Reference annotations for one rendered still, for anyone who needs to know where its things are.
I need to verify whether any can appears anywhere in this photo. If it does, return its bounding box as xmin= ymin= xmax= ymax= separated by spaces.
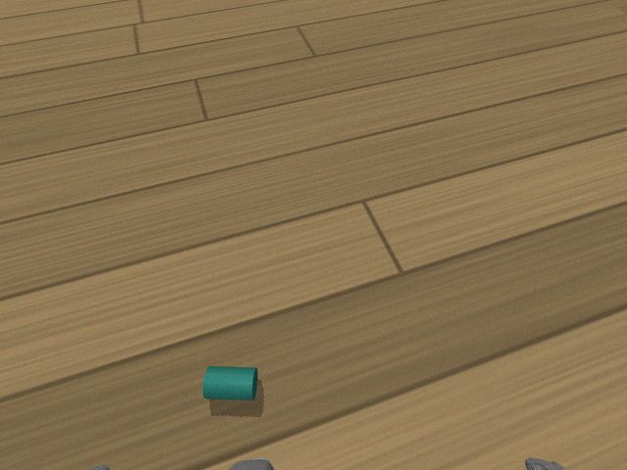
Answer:
xmin=203 ymin=366 xmax=258 ymax=400

